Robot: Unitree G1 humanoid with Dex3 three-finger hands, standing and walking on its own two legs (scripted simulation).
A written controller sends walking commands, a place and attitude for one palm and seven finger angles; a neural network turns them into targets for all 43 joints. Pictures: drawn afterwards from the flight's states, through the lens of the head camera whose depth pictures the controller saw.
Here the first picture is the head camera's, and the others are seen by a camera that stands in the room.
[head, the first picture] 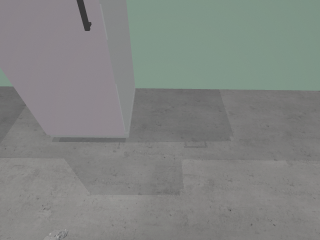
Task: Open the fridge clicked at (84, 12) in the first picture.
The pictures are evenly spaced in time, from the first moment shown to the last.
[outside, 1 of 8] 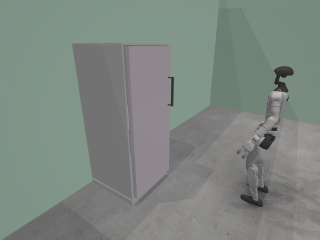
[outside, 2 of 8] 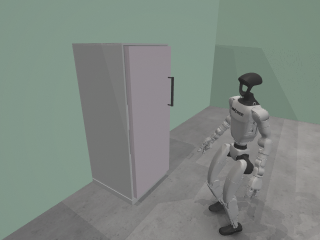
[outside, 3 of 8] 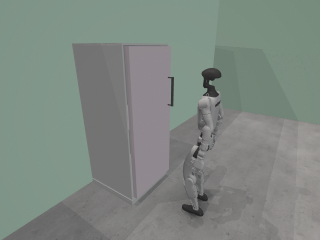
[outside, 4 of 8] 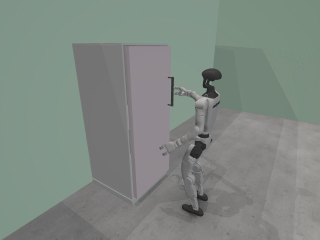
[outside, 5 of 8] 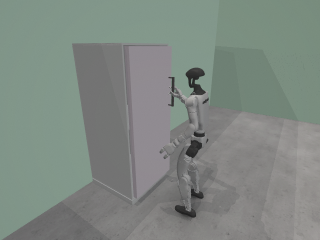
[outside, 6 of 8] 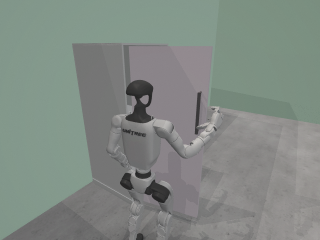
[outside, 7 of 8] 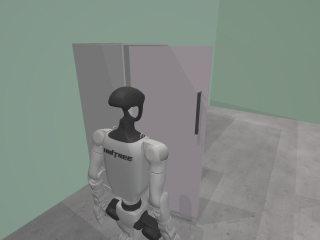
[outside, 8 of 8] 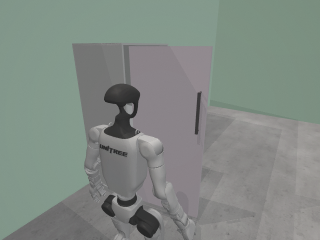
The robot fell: no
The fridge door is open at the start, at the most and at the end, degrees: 0 79 78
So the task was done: yes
